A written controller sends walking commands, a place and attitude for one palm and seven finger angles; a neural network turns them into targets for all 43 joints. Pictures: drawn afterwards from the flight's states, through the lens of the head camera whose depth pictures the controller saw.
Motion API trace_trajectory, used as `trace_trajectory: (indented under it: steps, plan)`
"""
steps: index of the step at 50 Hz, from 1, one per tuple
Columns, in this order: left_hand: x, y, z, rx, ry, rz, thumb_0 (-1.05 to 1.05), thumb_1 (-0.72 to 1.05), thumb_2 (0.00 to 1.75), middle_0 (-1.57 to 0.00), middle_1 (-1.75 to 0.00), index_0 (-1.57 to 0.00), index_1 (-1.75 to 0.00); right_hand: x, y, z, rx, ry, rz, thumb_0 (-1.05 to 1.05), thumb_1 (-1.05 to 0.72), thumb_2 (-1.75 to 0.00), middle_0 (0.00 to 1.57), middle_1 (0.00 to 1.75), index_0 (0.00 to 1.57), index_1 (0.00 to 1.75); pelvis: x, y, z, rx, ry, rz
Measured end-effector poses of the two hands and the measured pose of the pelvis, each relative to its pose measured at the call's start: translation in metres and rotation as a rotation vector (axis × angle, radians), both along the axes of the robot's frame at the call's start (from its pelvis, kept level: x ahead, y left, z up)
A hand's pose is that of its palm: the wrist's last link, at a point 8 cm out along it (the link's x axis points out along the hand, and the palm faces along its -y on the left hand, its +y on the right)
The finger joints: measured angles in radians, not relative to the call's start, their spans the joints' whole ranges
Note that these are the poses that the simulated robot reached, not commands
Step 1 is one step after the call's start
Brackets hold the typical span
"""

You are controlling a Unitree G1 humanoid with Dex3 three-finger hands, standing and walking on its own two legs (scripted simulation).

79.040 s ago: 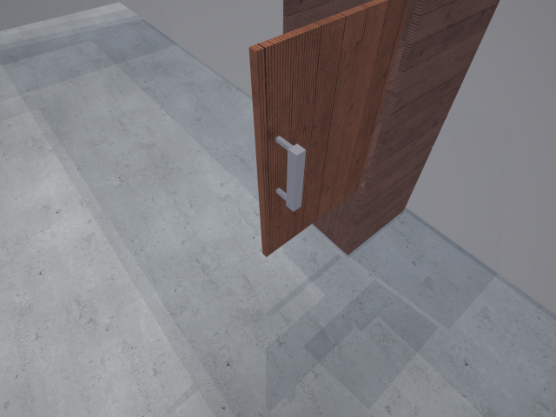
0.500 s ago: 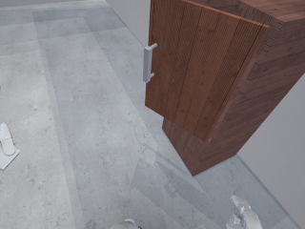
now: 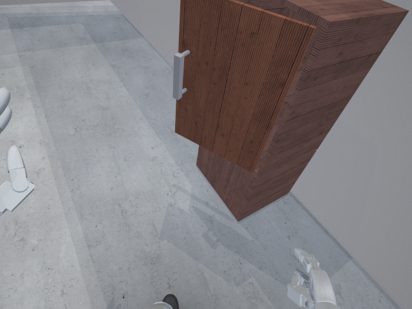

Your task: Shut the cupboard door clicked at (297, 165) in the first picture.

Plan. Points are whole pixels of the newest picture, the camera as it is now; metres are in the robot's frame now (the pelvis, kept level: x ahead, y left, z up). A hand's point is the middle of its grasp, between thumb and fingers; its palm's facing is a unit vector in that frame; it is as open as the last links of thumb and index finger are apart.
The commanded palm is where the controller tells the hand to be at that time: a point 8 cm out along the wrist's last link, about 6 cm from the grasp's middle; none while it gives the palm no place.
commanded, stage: stop stepping back and stand still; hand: left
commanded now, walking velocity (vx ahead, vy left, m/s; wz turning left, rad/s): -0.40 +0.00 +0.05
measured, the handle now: (181, 75) +0.86 +0.13 +0.00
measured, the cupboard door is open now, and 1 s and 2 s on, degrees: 27 27 27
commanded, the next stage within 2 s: let the arm hang, fingers relaxed in 0.80 s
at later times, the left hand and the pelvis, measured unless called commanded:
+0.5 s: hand out of the picture +0.08 +0.29 +0.20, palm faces +0.42 -0.84 -0.35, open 7.5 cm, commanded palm +0.00 +0.34 +0.19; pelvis -0.14 +0.04 +0.02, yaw +0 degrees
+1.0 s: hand out of the picture +0.10 +0.29 +0.05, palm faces +0.28 -0.87 -0.40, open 7.4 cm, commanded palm none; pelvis -0.13 +0.04 -0.01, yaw +3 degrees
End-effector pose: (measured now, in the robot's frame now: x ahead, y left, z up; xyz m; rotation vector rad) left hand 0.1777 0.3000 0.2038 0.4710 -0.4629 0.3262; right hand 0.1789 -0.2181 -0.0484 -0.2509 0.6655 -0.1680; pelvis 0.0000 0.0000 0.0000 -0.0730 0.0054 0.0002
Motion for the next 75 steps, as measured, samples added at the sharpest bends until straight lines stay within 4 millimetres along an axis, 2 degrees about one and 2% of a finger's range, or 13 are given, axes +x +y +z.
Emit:
trace_trajectory:
  steps: [7,13,19,25,30,36,45,47,51,55,58,67,75]
  plan:
    - [-0.067,0.003,-0.003,0.077,0.121,0.001,0.02,0.89,0.9,-0.21,-0.3,-0.21,-0.3,-0.066,-0.024,0.01,-0.026,-0.034,-0.044,0.01,-0.9,-0.9,0.21,0.3,0.21,0.3,-0.059,-0.001,-0.002,0.004,-0.013,0.021]
    - [-0.137,0.031,-0.012,-0.023,0.144,0.159,0.02,0.89,0.9,-0.21,-0.3,-0.22,-0.3,-0.139,-0.027,0.009,-0.1,0.148,-0.073,0.01,-0.9,-0.9,0.2,0.3,0.2,0.3,-0.078,0.012,0.015,0.063,0.023,-0.041]
    - [-0.134,0.059,-0.024,-0.16,0.007,0.212,0.02,0.89,0.9,-0.21,-0.3,-0.21,-0.3,-0.18,-0.008,-0.012,-0.128,0.158,-0.07,0.01,-0.9,-0.9,0.2,0.3,0.2,0.3,-0.12,0.036,0.0,0.043,-0.024,0.021]
    - [-0.139,0.033,0.003,-0.041,0.065,0.051,0.02,0.9,0.9,-0.2,-0.3,-0.2,-0.3,-0.21,0.038,-0.004,0.048,0.093,-0.084,0.01,-0.9,-0.9,0.2,0.3,0.2,0.3,-0.138,0.036,0.017,0.038,-0.032,0.001]
    - [-0.16,0.02,0.02,0.106,0.138,0.001,0.02,0.89,0.9,-0.21,-0.3,-0.21,-0.3,-0.22,0.048,-0.011,0.109,0.141,-0.073,0.01,-0.9,-0.9,0.21,0.3,0.21,0.3,-0.139,0.031,0.023,0.024,-0.001,-0.024]
    - [-0.169,0.036,0.0,0.087,0.228,0.176,0.01,0.89,0.9,-0.21,-0.3,-0.21,-0.3,-0.208,0.023,-0.039,0.093,0.197,-0.04,0.01,-0.9,-0.9,0.21,0.3,0.21,0.3,-0.144,0.024,0.01,0.044,0.004,-0.016]
    - [-0.158,0.027,-0.021,-0.12,0.134,0.18,0.02,0.89,0.9,-0.21,-0.3,-0.21,-0.3,-0.173,-0.013,-0.015,-0.062,0.143,-0.041,0.01,-0.9,-0.9,0.2,0.3,0.2,0.3,-0.124,0.028,0.009,0.063,-0.044,0.025]
    - [-0.139,0.029,-0.042,-0.097,0.188,0.128,0.01,0.89,0.9,-0.2,-0.3,-0.21,-0.3,-0.16,-0.015,-0.019,-0.071,0.119,0.011,0.01,-0.9,-0.9,0.2,0.3,0.2,0.3,-0.121,0.034,0.0,0.046,-0.026,0.045]
    - [-0.111,0.025,-0.159,-0.214,0.713,0.112,0.01,0.9,0.9,-0.2,-0.3,-0.2,-0.3,-0.146,-0.01,-0.038,-0.036,0.141,0.055,0.01,-0.9,-0.9,0.2,0.3,0.2,0.3,-0.128,0.04,-0.008,0.076,0.001,0.061]
    - [-0.152,-0.018,-0.267,-0.334,1.202,0.084,0.01,0.91,0.9,-0.19,-0.29,-0.19,-0.29,-0.158,0.002,-0.058,0.031,0.199,0.063,0.01,-0.9,-0.9,0.2,0.3,0.2,0.3,-0.133,0.032,-0.01,0.103,-0.008,0.062]
    - [-0.209,-0.056,-0.313,-0.452,1.454,0.071,0.01,0.91,0.9,-0.2,-0.29,-0.2,-0.29,-0.181,0.011,-0.069,0.074,0.328,0.05,0.01,-0.9,-0.9,0.2,0.3,0.2,0.3,-0.128,0.026,-0.004,0.093,-0.014,0.081]
    - [-0.287,-0.036,-0.329,-0.581,1.653,0.287,-0.03,0.98,0.9,-0.2,-0.3,-0.21,-0.3,-0.245,0.014,-0.074,0.058,0.634,-0.017,0.0,-0.93,-0.9,0.21,0.3,0.21,0.3,-0.114,0.026,0.012,0.061,-0.016,0.084]
    - [-0.315,-0.026,-0.325,-0.576,1.785,0.332,0.0,0.93,0.9,-0.2,-0.3,-0.2,-0.3,-0.264,0.02,-0.072,0.07,0.684,-0.072,0.01,-0.92,-0.9,0.2,0.3,0.2,0.3,-0.106,0.036,0.02,0.064,-0.025,0.063]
